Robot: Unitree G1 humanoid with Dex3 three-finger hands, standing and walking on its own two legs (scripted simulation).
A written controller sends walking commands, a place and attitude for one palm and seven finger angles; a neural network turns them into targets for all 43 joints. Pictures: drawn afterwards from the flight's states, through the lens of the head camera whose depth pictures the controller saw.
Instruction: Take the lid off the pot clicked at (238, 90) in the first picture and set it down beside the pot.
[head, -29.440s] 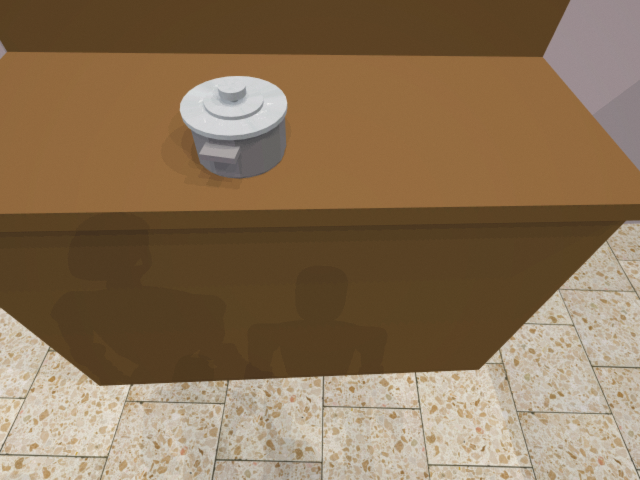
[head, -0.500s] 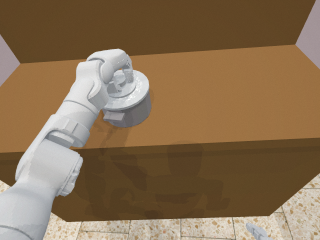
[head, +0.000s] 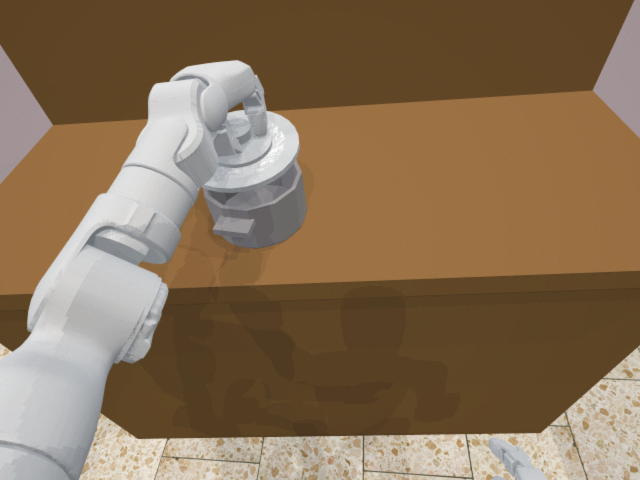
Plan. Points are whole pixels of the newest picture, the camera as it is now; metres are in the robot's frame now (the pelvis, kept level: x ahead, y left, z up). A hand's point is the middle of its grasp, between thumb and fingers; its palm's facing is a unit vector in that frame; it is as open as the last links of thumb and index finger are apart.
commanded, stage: lift the lid straight up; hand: left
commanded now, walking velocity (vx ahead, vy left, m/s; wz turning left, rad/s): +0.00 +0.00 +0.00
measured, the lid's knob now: (235, 131) +0.50 +0.10 +0.21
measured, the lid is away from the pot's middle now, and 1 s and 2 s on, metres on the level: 0.01 0.01 0.10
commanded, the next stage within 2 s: move the lid sideways beside the pot in 1.20 s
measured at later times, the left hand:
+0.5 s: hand (215, 98) +0.46 +0.10 +0.27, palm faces -0.16 -0.05 -0.99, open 6.7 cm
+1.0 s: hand (204, 58) +0.48 +0.10 +0.31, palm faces -0.11 -0.06 -0.99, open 6.6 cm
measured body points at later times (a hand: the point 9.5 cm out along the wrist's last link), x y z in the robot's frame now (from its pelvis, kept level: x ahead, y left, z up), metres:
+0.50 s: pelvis +0.00 +0.00 +0.00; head +0.00 -0.04 +0.45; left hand +0.47 +0.10 +0.33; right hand +0.12 -0.26 -0.12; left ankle +0.00 +0.11 -0.74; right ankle +0.01 -0.13 -0.74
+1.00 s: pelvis +0.00 +0.01 +0.00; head +0.01 -0.03 +0.45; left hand +0.48 +0.11 +0.37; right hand +0.12 -0.24 -0.12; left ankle +0.00 +0.11 -0.74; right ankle +0.01 -0.13 -0.74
